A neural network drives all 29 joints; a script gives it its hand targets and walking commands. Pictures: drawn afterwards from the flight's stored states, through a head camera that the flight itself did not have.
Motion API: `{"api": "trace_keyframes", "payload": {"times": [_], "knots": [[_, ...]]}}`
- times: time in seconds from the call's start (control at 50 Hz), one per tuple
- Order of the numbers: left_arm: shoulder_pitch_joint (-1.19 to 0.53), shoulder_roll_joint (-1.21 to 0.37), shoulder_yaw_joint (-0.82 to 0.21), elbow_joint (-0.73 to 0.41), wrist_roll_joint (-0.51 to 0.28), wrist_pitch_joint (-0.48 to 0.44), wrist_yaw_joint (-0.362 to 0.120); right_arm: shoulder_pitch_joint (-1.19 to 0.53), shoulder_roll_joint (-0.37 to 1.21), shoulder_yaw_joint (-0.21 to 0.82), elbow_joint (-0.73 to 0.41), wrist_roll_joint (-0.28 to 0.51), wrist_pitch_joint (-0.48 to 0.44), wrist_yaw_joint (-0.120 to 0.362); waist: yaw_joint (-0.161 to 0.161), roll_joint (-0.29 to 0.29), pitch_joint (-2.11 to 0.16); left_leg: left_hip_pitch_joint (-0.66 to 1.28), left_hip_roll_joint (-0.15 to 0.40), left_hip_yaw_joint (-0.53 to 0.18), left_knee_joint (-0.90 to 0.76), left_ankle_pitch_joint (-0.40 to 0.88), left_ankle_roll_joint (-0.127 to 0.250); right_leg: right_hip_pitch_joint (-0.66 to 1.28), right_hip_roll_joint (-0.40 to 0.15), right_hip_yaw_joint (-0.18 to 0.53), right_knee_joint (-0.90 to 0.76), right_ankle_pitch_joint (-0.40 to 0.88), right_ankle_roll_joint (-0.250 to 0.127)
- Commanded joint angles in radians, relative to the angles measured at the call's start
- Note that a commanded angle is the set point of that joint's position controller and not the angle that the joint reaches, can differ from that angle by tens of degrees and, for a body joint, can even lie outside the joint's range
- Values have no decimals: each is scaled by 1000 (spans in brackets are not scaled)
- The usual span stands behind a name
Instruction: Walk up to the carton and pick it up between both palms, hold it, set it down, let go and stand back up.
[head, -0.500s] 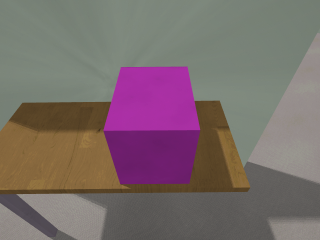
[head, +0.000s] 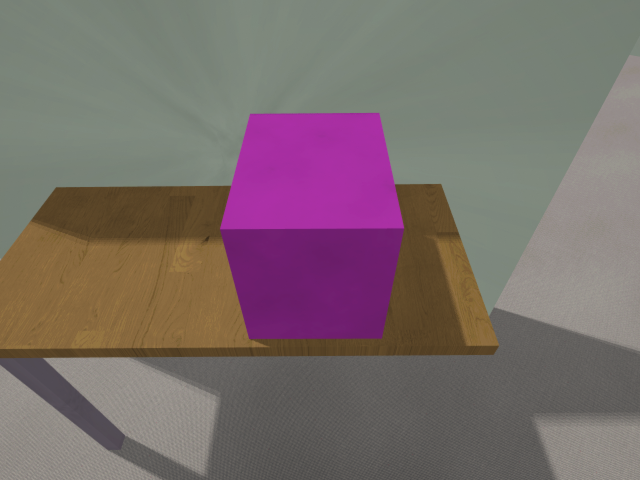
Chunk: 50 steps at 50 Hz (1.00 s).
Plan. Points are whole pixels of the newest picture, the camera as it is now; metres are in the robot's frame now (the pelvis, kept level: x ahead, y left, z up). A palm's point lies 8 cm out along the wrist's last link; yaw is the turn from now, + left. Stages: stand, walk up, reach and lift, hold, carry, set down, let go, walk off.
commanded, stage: stand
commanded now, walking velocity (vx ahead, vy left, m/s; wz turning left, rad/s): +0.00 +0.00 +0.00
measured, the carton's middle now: (315, 224) +0.53 +0.03 +0.01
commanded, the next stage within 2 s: none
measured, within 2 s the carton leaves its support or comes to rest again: neither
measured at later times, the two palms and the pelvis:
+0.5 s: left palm out of the picture +0.01 +0.25 -0.13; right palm out of the picture +0.01 -0.24 -0.13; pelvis +0.01 +0.00 +0.00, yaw +0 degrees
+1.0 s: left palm out of the picture +0.05 +0.24 -0.13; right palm out of the picture +0.05 -0.24 -0.13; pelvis +0.04 +0.00 +0.00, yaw +0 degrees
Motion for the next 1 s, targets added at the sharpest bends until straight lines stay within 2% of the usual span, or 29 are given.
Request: {"api": "trace_keyframes", "payload": {"times": [0.0, 0.36, 0.7, 0.98], "knots": [[44, 132, 36, -49, 1, -15, 7, 37, -138, -39, -50, 0, -13, -7, 3, 19, 148, -103, 72, -133, -178, -313, 17, -110, -99, 142, -174, -286, 8], [66, 111, 43, -3, -3, -7, 14, 63, -114, -47, -21, -2, -4, -13, -1, 4, 137, -86, 64, -136, -150, -272, 18, -138, -105, 149, -167, -284, 7], [44, 87, 25, 30, -10, -12, 25, 39, -88, -29, 10, 6, -9, -26, 2, 9, 83, -4, 79, -113, -129, -6, 18, -31, -118, 129, -148, -13, 9], [13, 76, 16, 66, -12, -9, 31, 11, -80, -19, 42, 9, -7, -33, 1, 9, 79, 33, 84, -103, -135, 56, 14, 7, -122, 117, -160, 49, 10]]}}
